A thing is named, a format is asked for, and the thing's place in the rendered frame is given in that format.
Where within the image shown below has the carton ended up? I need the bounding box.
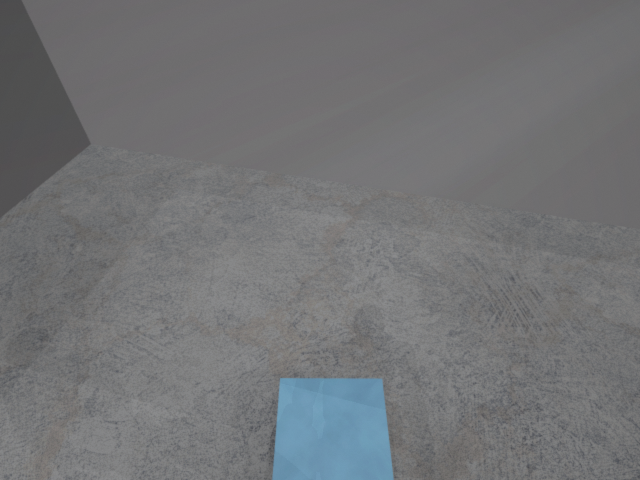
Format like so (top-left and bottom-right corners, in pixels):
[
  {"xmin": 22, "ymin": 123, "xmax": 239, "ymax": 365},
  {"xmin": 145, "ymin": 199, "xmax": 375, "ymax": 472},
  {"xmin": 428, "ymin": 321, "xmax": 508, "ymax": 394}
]
[{"xmin": 272, "ymin": 378, "xmax": 394, "ymax": 480}]

